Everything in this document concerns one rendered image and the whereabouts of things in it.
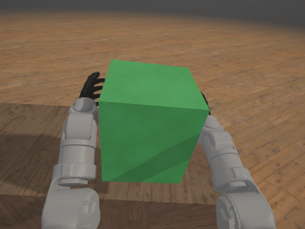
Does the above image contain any right robot upper arm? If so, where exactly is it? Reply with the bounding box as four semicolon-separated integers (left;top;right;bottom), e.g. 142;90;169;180
215;191;276;229

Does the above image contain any left robot upper arm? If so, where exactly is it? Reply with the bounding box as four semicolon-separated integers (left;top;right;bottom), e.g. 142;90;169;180
42;188;101;229

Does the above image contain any carton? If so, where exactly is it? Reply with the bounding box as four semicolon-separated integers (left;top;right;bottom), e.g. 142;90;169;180
98;59;210;184

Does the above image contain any right robot forearm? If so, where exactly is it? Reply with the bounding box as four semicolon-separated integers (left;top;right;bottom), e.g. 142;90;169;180
197;114;275;226

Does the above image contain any robot left hand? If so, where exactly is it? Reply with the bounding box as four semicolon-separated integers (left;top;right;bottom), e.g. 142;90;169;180
79;72;105;106

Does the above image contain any pedestal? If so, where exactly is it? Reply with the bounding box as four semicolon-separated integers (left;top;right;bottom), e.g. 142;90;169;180
0;102;223;229

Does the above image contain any left robot forearm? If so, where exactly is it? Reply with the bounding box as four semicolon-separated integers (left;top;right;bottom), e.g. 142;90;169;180
41;97;98;226

